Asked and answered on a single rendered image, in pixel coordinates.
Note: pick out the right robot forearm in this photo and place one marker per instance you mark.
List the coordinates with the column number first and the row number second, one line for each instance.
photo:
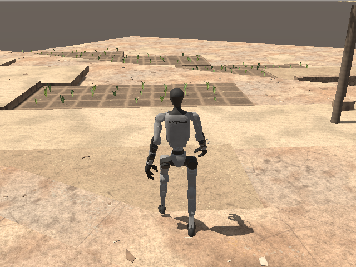
column 202, row 143

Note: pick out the left robot forearm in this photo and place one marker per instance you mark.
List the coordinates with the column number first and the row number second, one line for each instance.
column 152, row 152

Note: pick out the right robot hand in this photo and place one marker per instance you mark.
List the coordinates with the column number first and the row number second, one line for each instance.
column 203, row 152

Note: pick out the left robot hand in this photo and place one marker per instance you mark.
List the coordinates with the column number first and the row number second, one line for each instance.
column 147, row 170

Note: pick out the left robot upper arm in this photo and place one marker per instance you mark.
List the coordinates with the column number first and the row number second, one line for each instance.
column 158, row 127

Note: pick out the right robot thigh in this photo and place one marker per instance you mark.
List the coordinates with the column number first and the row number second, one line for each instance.
column 191, row 164

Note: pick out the right robot upper arm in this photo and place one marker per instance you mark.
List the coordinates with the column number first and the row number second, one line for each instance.
column 197, row 125

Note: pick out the robot left foot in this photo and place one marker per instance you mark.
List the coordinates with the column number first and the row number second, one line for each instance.
column 161, row 209

